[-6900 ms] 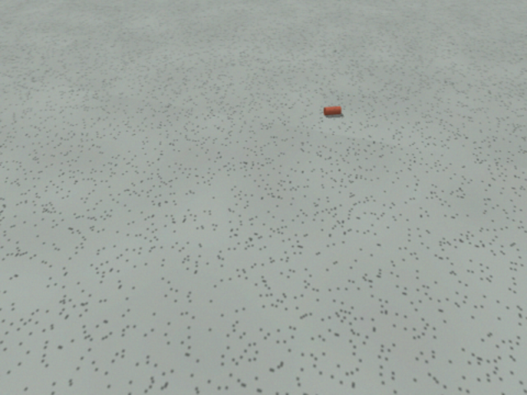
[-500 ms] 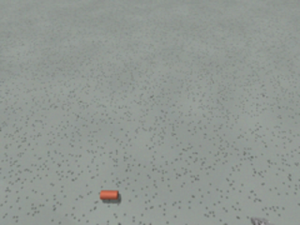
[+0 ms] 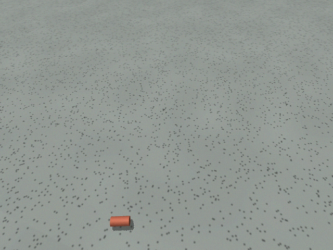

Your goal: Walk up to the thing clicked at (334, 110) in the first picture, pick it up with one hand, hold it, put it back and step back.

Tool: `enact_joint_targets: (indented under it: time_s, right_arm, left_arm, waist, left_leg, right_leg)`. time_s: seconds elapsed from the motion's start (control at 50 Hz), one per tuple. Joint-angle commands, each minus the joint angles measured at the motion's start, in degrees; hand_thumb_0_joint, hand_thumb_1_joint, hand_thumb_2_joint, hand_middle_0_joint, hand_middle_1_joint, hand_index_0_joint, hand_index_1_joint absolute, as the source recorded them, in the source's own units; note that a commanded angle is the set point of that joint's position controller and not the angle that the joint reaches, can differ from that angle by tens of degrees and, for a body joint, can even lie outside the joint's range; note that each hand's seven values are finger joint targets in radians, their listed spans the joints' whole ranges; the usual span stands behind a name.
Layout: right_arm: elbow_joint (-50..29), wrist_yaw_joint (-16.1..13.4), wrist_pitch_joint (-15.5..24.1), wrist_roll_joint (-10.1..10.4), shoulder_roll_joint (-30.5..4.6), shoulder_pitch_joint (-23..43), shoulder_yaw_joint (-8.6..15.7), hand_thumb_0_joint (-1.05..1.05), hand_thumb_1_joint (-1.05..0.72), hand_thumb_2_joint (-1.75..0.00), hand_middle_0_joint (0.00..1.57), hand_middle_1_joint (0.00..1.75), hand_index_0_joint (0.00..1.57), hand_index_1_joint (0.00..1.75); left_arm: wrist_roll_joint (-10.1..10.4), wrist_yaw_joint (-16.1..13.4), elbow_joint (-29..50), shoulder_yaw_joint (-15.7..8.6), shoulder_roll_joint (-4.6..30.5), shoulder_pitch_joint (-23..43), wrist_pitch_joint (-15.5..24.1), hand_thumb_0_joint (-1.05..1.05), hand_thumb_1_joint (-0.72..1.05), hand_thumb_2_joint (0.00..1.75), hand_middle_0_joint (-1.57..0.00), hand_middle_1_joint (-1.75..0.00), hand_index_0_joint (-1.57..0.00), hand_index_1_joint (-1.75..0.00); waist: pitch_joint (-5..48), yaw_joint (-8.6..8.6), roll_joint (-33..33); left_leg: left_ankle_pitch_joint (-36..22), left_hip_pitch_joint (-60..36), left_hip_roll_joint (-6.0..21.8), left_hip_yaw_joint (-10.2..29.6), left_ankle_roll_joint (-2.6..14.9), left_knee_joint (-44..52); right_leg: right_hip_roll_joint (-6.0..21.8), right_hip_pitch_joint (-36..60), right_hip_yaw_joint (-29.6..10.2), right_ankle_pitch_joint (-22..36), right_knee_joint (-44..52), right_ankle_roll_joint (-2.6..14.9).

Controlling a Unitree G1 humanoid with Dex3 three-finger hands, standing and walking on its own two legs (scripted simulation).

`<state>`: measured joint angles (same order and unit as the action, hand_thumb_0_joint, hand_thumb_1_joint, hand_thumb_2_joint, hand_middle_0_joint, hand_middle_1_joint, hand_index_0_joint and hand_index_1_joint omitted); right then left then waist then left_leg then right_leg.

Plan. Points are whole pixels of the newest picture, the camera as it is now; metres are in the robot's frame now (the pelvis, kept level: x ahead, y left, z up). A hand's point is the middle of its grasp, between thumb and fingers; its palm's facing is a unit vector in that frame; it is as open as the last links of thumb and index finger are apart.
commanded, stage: walk up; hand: left
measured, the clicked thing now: (120, 221) +0.39 +0.28 -0.75
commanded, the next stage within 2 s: stand in 0.14 s
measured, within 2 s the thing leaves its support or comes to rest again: neither
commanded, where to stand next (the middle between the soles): +0.06 +0.00 m, yaw +2 degrees
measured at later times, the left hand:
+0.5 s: hand out of the picture +0.08 +0.24 -0.15, palm faces -0.02 -0.94 -0.33, open 7.4 cm
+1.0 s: hand out of the picture +0.04 +0.25 -0.15, palm faces -0.01 -0.94 -0.33, open 7.4 cm
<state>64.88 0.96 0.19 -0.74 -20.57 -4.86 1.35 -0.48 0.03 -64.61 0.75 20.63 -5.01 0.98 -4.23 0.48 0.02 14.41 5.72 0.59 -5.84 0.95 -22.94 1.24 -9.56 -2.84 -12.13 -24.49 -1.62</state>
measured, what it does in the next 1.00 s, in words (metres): stands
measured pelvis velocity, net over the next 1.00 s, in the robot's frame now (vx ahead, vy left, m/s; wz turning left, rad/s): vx -0.02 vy -0.01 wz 0.03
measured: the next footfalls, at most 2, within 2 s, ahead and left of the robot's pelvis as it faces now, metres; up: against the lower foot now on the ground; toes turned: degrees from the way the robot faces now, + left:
none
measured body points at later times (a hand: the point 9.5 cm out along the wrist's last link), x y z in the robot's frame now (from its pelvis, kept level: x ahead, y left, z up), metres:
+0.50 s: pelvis -0.01 +0.00 +0.01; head -0.01 +0.00 +0.46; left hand +0.08 +0.29 -0.13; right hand +0.09 -0.30 -0.12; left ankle -0.02 +0.10 -0.74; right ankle +0.02 -0.14 -0.74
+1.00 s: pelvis -0.02 -0.01 +0.01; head -0.01 -0.01 +0.46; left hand +0.04 +0.29 -0.13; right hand +0.07 -0.30 -0.13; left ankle -0.02 +0.10 -0.74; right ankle +0.02 -0.14 -0.74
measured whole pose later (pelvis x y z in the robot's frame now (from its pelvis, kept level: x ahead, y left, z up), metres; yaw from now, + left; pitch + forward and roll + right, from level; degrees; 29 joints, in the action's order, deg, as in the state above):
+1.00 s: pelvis -0.02 -0.01 +0.01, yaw +2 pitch -3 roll +0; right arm 66.1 0.8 0.5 -0.9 -19.6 -5.2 0.5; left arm -0.5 0.4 -65.3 0.6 19.9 -6.6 0.3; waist -3.3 0.2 -0.2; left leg 9.7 5.5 0.6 -3.9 0.4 -17.8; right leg 1.3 -7.8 -0.8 -7.4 -17.8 -1.3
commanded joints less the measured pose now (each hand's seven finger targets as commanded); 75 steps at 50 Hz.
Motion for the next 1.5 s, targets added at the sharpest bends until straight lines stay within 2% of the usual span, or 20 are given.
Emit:
enact_joint_targets:
  time_s: [0.0, 0.1, 0.12, 0.14, 0.18, 0.3, 0.34, 0.44, 0.48, 0.6, 0.64, 0.76, 0.86, 0.96, 1.04, 1.18, 1.24, 1.34, 1.48]
  right_arm:
    - [-3.85, -0.83, 1.2, 0.25, -12.58, 2.63, 2.74, 0.0, -0.9, -0.9, 0.2, 0.3, 0.2, 0.3]
    - [-3.86, -0.95, 1.09, 0.17, -12.41, 2.7, 2.85, 0.0, -0.9, -0.9, 0.2, 0.3, 0.2, 0.3]
    - [-4.31, -1.11, 1.18, 0.46, -11.44, 5.38, 2.15, 0.0, -0.9, -0.9, 0.2, 0.3, 0.2, 0.3]
    - [-4.15, -1.22, 1.15, 0.56, -11.66, 3.99, 2.24, 0.0, -0.9, -0.9, 0.2, 0.3, 0.2, 0.3]
    - [-3.77, -1.38, 1.19, 0.48, -12.29, 3.82, 2.28, 0.0, -0.9, -0.9, 0.2, 0.3, 0.2, 0.3]
    - [-3.21, -1.43, 1.18, 0.41, -11.52, 4.73, 2.07, 0.0, -0.9, -0.9, 0.2, 0.3, 0.2, 0.3]
    - [-3.13, -1.44, 1.13, 0.39, -11.28, 4.67, 1.82, 0.0, -0.9, -0.9, 0.2, 0.3, 0.2, 0.3]
    - [-2.91, -1.1, 1.12, 0.11, -11.17, 5.04, 1.85, 0.0, -0.9, -0.9, 0.2, 0.3, 0.2, 0.3]
    - [-2.86, -1.0, 1.35, 0.07, -11.25, 5.04, 1.84, 0.0, -0.9, -0.9, 0.2, 0.3, 0.2, 0.3]
    - [-2.75, -0.85, 1.47, 0.13, -11.52, 4.94, 1.99, 0.0, -0.9, -0.9, 0.2, 0.3, 0.2, 0.3]
    - [-2.66, -0.74, 1.48, 0.11, -11.14, 4.38, 1.98, 0.0, -0.9, -0.9, 0.2, 0.3, 0.2, 0.3]
    - [-2.58, -0.81, 1.58, 0.03, -11.31, 3.34, 1.85, 0.0, -0.9, -0.9, 0.2, 0.3, 0.2, 0.3]
    - [-2.37, -0.9, 1.47, 0.08, -11.11, 2.84, 1.6, 0.0, -0.9, -0.9, 0.2, 0.3, 0.2, 0.3]
    - [-2.43, -0.88, 1.48, 0.12, -11.2, 2.44, 1.52, 0.0, -0.9, -0.9, 0.2, 0.3, 0.2, 0.3]
    - [-2.28, -0.95, 1.5, 0.1, -11.71, 2.43, 1.41, 0.0, -0.9, -0.9, 0.2, 0.3, 0.2, 0.3]
    - [-2.63, -0.93, 1.54, 0.11, -11.42, 1.93, 1.35, 0.0, -0.9, -0.9, 0.2, 0.3, 0.2, 0.3]
    - [-2.61, -0.93, 1.65, 0.17, -11.48, 2.04, 1.23, 0.0, -0.9, -0.9, 0.2, 0.3, 0.2, 0.3]
    - [-2.71, -1.08, 1.88, 0.12, -11.59, 1.42, 1.11, 0.0, -0.9, -0.9, 0.2, 0.3, 0.2, 0.3]
    - [-2.71, -1.2, 1.65, 0.2, -11.33, 1.75, 1.08, 0.0, -0.9, -0.9, 0.2, 0.3, 0.2, 0.3]
  left_arm:
    - [-0.03, -1.05, 3.77, -2.9, 12.37, 3.14, 1.57, 0.0, 0.9, 0.9, -0.2, -0.3, -0.2, -0.3]
    - [-0.01, -1.1, 3.63, -2.76, 11.87, 2.85, 1.3, 0.0, 0.9, 0.9, -0.2, -0.3, -0.2, -0.3]
    - [0.36, -1.08, 3.54, -2.57, 11.5, 4.29, 1.07, 0.0, 0.9, 0.9, -0.2, -0.3, -0.2, -0.3]
    - [0.46, -1.15, 3.72, -2.8, 11.59, 4.34, 0.92, 0.0, 0.9, 0.9, -0.2, -0.3, -0.2, -0.3]
    - [0.45, -1.08, 3.63, -2.71, 11.09, 3.34, 0.79, 0.0, 0.9, 0.9, -0.2, -0.3, -0.2, -0.3]
    - [0.24, -1.02, 3.22, -2.85, 11.2, 3.37, 0.62, 0.0, 0.9, 0.9, -0.2, -0.3, -0.2, -0.3]
    - [0.12, -0.94, 3.18, -2.82, 11.29, 3.87, 0.48, 0.0, 0.9, 0.9, -0.2, -0.3, -0.2, -0.3]
    - [-0.07, -0.75, 3.01, -2.9, 11.46, 4.34, 0.55, 0.0, 0.9, 0.9, -0.2, -0.3, -0.2, -0.3]
    - [-0.13, -0.61, 2.92, -2.78, 11.27, 4.03, 0.67, 0.0, 0.9, 0.9, -0.2, -0.3, -0.2, -0.3]
    - [-0.17, -0.41, 2.66, -2.81, 10.84, 2.81, 0.77, 0.0, 0.9, 0.9, -0.2, -0.3, -0.2, -0.3]
    - [-0.16, -0.45, 2.63, -2.88, 11.22, 2.75, 0.89, 0.0, 0.9, 0.9, -0.2, -0.3, -0.2, -0.3]
    - [-0.02, -0.51, 2.89, -2.66, 11.05, 2.38, 1.18, 0.0, 0.9, 0.9, -0.2, -0.3, -0.2, -0.3]
    - [-0.02, -0.49, 2.53, -2.74, 11.5, 1.59, 0.89, 0.0, 0.9, 0.9, -0.2, -0.3, -0.2, -0.3]
    - [-0.13, -0.51, 2.67, -2.62, 11.67, 1.15, 0.93, 0.0, 0.9, 0.9, -0.2, -0.3, -0.2, -0.3]
    - [-0.07, -0.39, 2.53, -2.57, 11.09, 0.72, 0.71, 0.0, 0.9, 0.9, -0.2, -0.3, -0.2, -0.3]
    - [-0.09, -0.37, 2.9, -2.61, 11.54, 1.26, 0.76, 0.0, 0.9, 0.9, -0.2, -0.3, -0.2, -0.3]
    - [-0.12, -0.28, 2.85, -2.56, 11.3, 1.07, 0.86, 0.0, 0.9, 0.9, -0.2, -0.3, -0.2, -0.3]
    - [-0.11, -0.39, 3.13, -2.63, 11.54, 1.04, 0.89, 0.0, 0.9, 0.9, -0.2, -0.3, -0.2, -0.3]
    - [-0.06, -0.53, 2.91, -2.45, 11.51, 1.49, 0.7, 0.0, 0.9, 0.9, -0.2, -0.3, -0.2, -0.3]
  waist:
    - [6.98, 0.0, -0.7]
    - [6.52, -0.14, -0.29]
    - [4.85, 0.04, -1.04]
    - [6.27, 0.37, -0.93]
    - [6.79, 0.16, -0.03]
    - [9.66, 0.02, 0.47]
    - [7.48, 0.22, 0.69]
    - [4.84, 0.18, 0.14]
    - [5.38, 0.11, 0.53]
    - [4.84, -0.1, 0.69]
    - [4.9, -0.02, -0.51]
    - [6.38, 0.25, -0.35]
    - [5.48, 0.03, -0.1]
    - [5.72, -0.03, -0.43]
    - [4.57, -0.38, 0.59]
    - [4.66, -0.25, -0.35]
    - [5.33, -0.25, 0.08]
    - [7.21, -0.25, 0.34]
    - [6.29, -0.08, -0.28]
  left_leg:
    - [-8.79, -2.16, 6.86, 5.38, 1.81, 4.26]
    - [-9.79, -3.02, 7.14, 5.41, 1.83, 4.7]
    - [-16.91, -1.56, 7.85, 7.64, 0.76, 5.72]
    - [-19.57, -2.35, 7.84, 7.27, 0.36, 5.51]
    - [-20.7, -3.04, 7.61, 6.65, 0.26, 5.31]
    - [-18.14, -4.81, 8.0, 6.88, 0.02, 6.58]
    - [-12.44, -2.69, 7.6, 6.95, -0.17, 8.06]
    - [-3.51, -0.55, 7.48, 8.02, -0.12, 10.24]
    - [-4.43, -1.01, 7.65, 8.13, -0.08, 10.19]
    - [-0.9, -0.59, 7.54, 8.88, 0.0, 10.44]
    - [-1.23, -0.91, 7.41, 8.99, -0.05, 10.17]
    - [-7.0, -1.68, 7.64, 8.83, 0.31, 8.86]
    - [-4.85, -0.94, 7.49, 9.03, 0.03, 9.38]
    - [-5.61, -1.0, 7.52, 9.05, 0.17, 9.13]
    - [-2.9, 0.25, 7.33, 9.31, -0.06, 9.79]
    - [-3.83, 0.68, 7.32, 9.36, 0.0, 9.59]
    - [-5.57, 0.17, 7.3, 9.22, 0.08, 9.12]
    - [-11.59, -1.25, 7.7, 8.98, 0.05, 8.57]
    - [-11.72, -1.27, 7.74, 9.07, -0.09, 8.52]
  right_leg:
    - [4.69, 1.25, -2.83, 13.53, 2.34, 3.16]
    - [4.42, 0.64, -2.61, 13.96, 2.18, 3.0]
    - [4.87, 0.51, -2.75, 18.16, 3.57, 2.53]
    - [5.27, 2.13, -3.02, 19.58, 3.75, 2.54]
    - [5.21, 2.79, -2.67, 20.68, 4.3, 2.25]
    - [5.74, 4.89, -2.53, 18.07, 5.89, 2.19]
    - [5.57, 4.18, -2.83, 14.27, 7.22, 2.08]
    - [5.63, 2.27, -3.47, 7.06, 9.46, 2.1]
    - [5.78, 2.33, -3.34, 7.61, 9.39, 2.18]
    - [5.58, 0.81, -3.28, 5.47, 9.9, 2.15]
    - [5.56, 0.35, -3.35, 3.9, 10.08, 2.13]
    - [6.18, 1.55, -3.55, 9.26, 9.83, 2.17]
    - [6.0, 1.51, -3.4, 7.0, 9.64, 2.39]
    - [6.1, 1.4, -3.19, 6.88, 9.7, 2.46]
    - [5.99, 1.27, -3.2, 5.5, 9.73, 2.44]
    - [6.03, 1.44, -3.19, 4.76, 9.62, 2.51]
    - [6.3, 2.26, -3.26, 7.36, 9.76, 2.5]
    - [6.54, 3.79, -2.8, 11.94, 8.7, 2.47]
    - [6.41, 3.38, -2.29, 11.32, 8.65, 2.3]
